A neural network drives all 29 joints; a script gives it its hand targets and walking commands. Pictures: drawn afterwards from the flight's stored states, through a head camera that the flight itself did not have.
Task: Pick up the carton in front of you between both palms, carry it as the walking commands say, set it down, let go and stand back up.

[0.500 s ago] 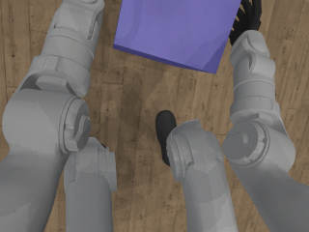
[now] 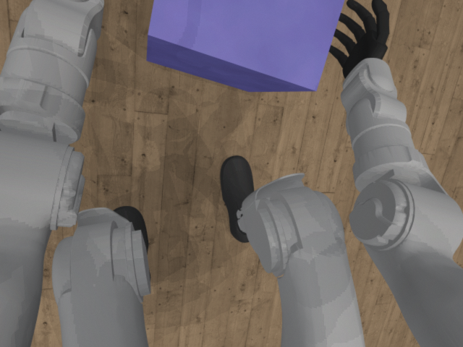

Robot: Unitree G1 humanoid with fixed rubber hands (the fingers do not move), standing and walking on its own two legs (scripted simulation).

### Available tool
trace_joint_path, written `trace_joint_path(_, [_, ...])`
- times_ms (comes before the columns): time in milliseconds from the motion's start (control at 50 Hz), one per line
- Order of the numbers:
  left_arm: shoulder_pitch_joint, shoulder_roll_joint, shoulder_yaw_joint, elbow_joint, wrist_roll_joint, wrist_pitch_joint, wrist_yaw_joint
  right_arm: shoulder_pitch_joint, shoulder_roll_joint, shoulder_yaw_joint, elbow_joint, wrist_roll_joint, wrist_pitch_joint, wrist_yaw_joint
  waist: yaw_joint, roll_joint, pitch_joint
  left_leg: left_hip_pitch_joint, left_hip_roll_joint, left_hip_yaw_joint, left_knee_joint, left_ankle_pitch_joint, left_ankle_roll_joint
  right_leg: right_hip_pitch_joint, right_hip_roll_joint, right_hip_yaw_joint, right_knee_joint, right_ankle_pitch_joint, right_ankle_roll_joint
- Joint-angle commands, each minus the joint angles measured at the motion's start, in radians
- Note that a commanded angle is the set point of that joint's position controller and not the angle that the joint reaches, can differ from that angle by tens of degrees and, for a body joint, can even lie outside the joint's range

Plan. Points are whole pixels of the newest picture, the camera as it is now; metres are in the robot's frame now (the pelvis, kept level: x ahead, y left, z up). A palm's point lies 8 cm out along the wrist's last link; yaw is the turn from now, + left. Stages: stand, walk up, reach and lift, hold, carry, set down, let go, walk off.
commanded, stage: set down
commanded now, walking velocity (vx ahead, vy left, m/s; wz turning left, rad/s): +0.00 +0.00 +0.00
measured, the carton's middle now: (232, 4) +0.55 -0.11 -0.26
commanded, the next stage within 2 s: let go in 1.10 s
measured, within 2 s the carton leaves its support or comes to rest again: neither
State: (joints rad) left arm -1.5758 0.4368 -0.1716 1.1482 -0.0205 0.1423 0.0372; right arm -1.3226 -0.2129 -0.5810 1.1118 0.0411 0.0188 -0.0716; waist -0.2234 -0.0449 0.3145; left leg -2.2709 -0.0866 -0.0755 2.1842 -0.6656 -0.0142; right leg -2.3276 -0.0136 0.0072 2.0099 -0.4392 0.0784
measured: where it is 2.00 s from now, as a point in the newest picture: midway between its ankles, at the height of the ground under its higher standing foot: (188, 238)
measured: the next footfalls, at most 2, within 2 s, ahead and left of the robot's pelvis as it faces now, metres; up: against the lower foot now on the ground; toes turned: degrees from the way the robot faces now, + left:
none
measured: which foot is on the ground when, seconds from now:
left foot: down 0.00-1.00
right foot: down 0.00-1.00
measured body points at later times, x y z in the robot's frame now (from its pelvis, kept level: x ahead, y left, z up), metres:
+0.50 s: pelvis +0.00 -0.01 +0.06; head +0.35 -0.03 +0.34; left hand +0.63 +0.06 -0.06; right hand +0.47 -0.29 -0.07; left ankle +0.07 +0.11 -0.35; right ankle +0.15 -0.14 -0.35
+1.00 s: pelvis +0.02 +0.00 +0.19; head +0.35 -0.01 +0.50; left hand +0.63 +0.08 +0.09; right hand +0.47 -0.29 +0.09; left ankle +0.07 +0.11 -0.35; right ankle +0.15 -0.14 -0.35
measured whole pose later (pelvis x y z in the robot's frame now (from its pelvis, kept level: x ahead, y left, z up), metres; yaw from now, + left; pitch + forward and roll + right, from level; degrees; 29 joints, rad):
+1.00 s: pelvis +0.02 +0.00 +0.19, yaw +1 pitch +48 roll -2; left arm -1.43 0.44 0.02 1.03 0.05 0.30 -0.07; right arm -1.01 -0.07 -0.46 0.58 0.07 0.25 -0.14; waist -0.24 0.06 -0.01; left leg -1.80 -0.05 -0.05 1.47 -0.50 -0.01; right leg -1.86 0.01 0.03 1.33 -0.30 0.05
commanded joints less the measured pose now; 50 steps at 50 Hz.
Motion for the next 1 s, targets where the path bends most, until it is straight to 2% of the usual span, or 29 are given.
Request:
trace_joint_path(0, [-0.438, 0.005, -0.082, -0.164, -0.099, -0.027, -0.001, -0.167, -0.086, 0.102, -0.116, 0.128, -0.033, -0.007, -0.093, 0.358, -1.065, 0.555, 0.076, -0.004, -0.208, 0.41, -0.015, 0.536, 0.0, -0.101, -0.043, 0.412, 0.007])
trace_joint_path(40, [-0.469, 0.032, -0.094, -0.17, -0.124, -0.018, -0.005, -0.198, -0.095, 0.146, -0.149, 0.172, -0.022, -0.013, -0.098, 0.357, -1.116, 0.568, 0.077, 0.013, -0.201, 0.35, -0.009, 0.606, -0.002, -0.097, -0.058, 0.412, 0.004])
trace_joint_path(100, [-0.483, 0.086, -0.08, -0.154, -0.129, 0.001, -0.011, -0.206, -0.114, 0.173, -0.21, 0.197, 0.004, -0.037, -0.11, 0.356, -1.198, 0.587, 0.07, 0.041, -0.204, 0.266, 0.0, 0.721, 0.008, -0.101, -0.084, 0.401, -0.002])
trace_joint_path(180, [-0.477, 0.132, -0.038, -0.152, -0.111, 0.032, -0.019, -0.156, -0.116, 0.179, -0.313, 0.179, 0.052, -0.088, -0.124, 0.341, -1.305, 0.623, 0.046, 0.082, -0.24, 0.186, 0.01, 0.868, 0.035, -0.116, -0.132, 0.363, -0.008])
trace_joint_path(240, [-0.446, 0.155, 0.015, -0.135, -0.095, 0.058, -0.023, -0.127, -0.117, 0.171, -0.393, 0.141, 0.087, -0.126, -0.131, 0.292, -1.345, 0.611, 0.026, 0.102, -0.283, 0.139, 0.017, 0.953, 0.051, -0.127, -0.183, 0.332, -0.006])
trace_joint_path(340, [-0.358, 0.162, 0.092, -0.063, -0.063, 0.075, -0.045, -0.111, -0.045, 0.187, -0.474, 0.091, 0.127, -0.142, -0.103, 0.198, -1.238, 0.516, 0.014, 0.101, -0.358, 0.112, 0.041, 0.957, 0.062, -0.124, -0.248, 0.304, 0.005])
trace_joint_path(420, [-0.323, 0.168, 0.134, -0.052, -0.035, 0.069, -0.058, -0.087, 0.006, 0.206, -0.509, 0.089, 0.147, -0.129, -0.071, 0.17, -1.229, 0.505, 0.007, 0.103, -0.419, 0.139, 0.05, 0.972, 0.065, -0.12, -0.293, 0.334, 0.017])
trace_joint_path(500, [-0.305, 0.166, 0.151, -0.08, -0.012, 0.07, -0.068, -0.034, 0.024, 0.197, -0.526, 0.083, 0.164, -0.119, -0.067, 0.194, -1.278, 0.568, 0.001, 0.107, -0.482, 0.175, 0.044, 0.977, 0.07, -0.126, -0.351, 0.366, 0.021])
trace_joint_path(640, [-0.275, 0.121, 0.129, -0.187, -0.002, 0.099, -0.08, 0.066, -0.001, 0.143, -0.593, 0.059, 0.183, -0.11, -0.105, 0.298, -1.41, 0.796, -0.009, 0.105, -0.59, 0.302, 0.014, 0.973, 0.077, -0.154, -0.465, 0.453, 0.011])
trace_joint_path(720, [-0.254, 0.098, 0.128, -0.234, 0.006, 0.12, -0.083, 0.102, -0.009, 0.129, -0.627, 0.057, 0.194, -0.099, -0.11, 0.338, -1.439, 0.9, -0.009, 0.097, -0.658, 0.368, 0.002, 0.983, 0.078, -0.16, -0.532, 0.487, 0.005])
trace_joint_path(800, [-0.224, 0.088, 0.154, -0.247, 0.032, 0.134, -0.087, 0.127, 0.001, 0.125, -0.635, 0.054, 0.204, -0.084, -0.098, 0.338, -1.425, 0.948, -0.008, 0.095, -0.734, 0.395, -0.001, 1.016, 0.077, -0.156, -0.603, 0.501, 0.004])
trace_joint_path(980, [-0.159, 0.08, 0.226, -0.228, 0.086, 0.136, -0.108, 0.166, 0.035, 0.109, -0.647, 0.01, 0.214, -0.059, -0.082, 0.289, -1.39, 1.024, -0.013, 0.095, -0.924, 0.415, 0.001, 1.162, 0.081, -0.151, -0.774, 0.525, 0.013])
